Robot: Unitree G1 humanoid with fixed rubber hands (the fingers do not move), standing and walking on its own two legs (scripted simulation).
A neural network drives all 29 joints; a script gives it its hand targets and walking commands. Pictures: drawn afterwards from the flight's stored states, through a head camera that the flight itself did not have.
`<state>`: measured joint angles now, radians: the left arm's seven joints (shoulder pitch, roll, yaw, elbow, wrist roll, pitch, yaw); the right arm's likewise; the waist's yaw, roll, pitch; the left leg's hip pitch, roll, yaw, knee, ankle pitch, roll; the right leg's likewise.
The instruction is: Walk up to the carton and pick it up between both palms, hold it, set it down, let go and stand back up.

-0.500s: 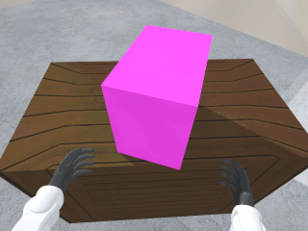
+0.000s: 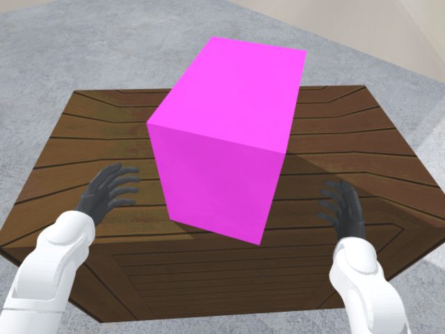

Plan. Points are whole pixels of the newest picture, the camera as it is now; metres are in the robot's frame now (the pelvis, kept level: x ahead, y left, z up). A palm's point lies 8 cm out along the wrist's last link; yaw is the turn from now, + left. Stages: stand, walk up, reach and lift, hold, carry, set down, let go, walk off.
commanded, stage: reach and lift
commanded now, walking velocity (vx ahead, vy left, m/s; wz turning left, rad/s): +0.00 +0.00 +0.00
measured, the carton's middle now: (235, 138) +0.48 +0.00 +0.07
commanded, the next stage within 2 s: none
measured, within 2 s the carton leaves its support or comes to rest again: neither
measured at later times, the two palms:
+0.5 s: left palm (92, 162) +0.33 +0.24 +0.15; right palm (351, 181) +0.31 -0.17 +0.15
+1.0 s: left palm (103, 117) +0.40 +0.22 +0.19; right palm (353, 146) +0.35 -0.18 +0.18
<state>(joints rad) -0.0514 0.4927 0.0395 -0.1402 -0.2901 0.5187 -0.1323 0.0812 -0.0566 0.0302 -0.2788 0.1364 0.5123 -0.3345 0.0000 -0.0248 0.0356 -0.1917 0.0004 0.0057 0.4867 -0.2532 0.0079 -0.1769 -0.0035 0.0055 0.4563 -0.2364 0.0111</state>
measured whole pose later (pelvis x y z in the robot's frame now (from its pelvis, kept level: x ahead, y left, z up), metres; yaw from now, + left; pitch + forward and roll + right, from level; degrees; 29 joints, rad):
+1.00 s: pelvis -0.01 +0.00 +0.00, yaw +0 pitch -3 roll -1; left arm -0.77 0.52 0.04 0.55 -0.29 0.54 -0.13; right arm -0.65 -0.06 -0.14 0.26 0.15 0.59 -0.33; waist -0.07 -0.02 0.04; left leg -0.19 0.00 0.01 0.49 -0.24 0.01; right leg -0.18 0.00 0.01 0.46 -0.22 0.01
